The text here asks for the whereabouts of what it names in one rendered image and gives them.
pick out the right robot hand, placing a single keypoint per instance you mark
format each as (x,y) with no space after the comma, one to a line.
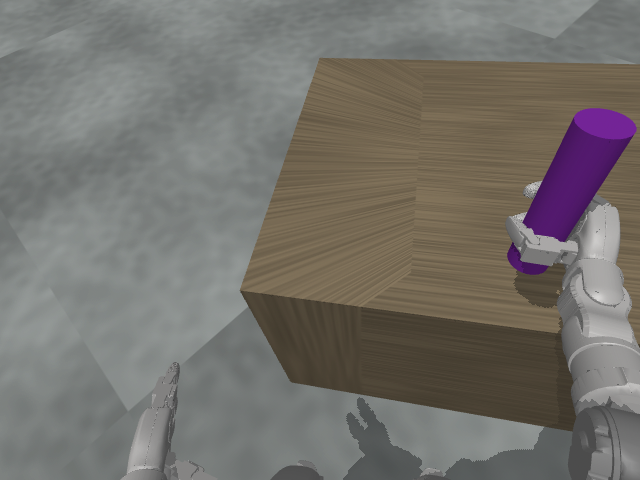
(596,235)

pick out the left robot hand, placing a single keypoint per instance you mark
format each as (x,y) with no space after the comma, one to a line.
(151,445)

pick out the can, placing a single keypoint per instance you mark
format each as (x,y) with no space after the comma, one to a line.
(593,143)

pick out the right robot arm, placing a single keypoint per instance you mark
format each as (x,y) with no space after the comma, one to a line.
(603,358)

